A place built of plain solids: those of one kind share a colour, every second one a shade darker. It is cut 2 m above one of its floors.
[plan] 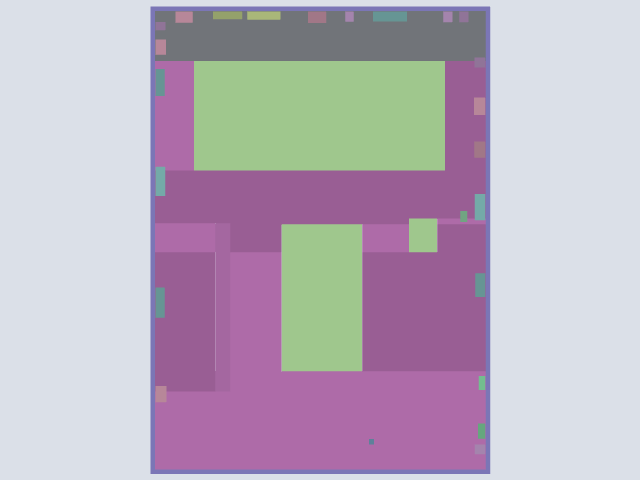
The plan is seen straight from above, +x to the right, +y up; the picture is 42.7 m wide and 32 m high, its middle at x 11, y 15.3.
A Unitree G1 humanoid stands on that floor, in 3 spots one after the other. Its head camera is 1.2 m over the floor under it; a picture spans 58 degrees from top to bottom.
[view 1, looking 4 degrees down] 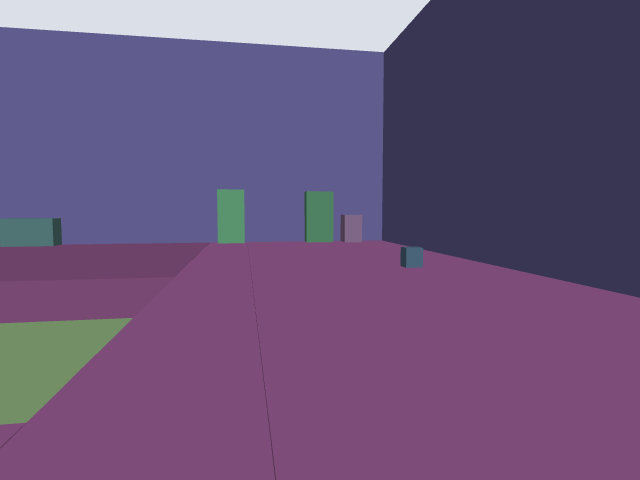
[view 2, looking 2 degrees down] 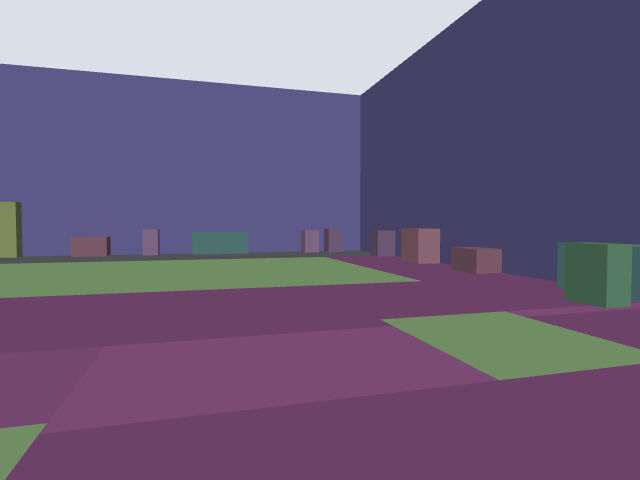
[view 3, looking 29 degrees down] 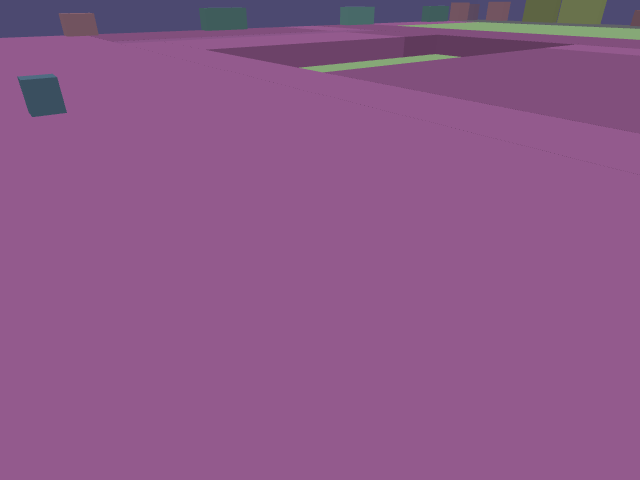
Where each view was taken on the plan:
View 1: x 5.82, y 5.33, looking -10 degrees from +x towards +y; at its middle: cupboard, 16.00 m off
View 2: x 14.69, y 11.68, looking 74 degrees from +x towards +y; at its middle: wall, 19.66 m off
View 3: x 20.73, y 1.26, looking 143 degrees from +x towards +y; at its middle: floor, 2.48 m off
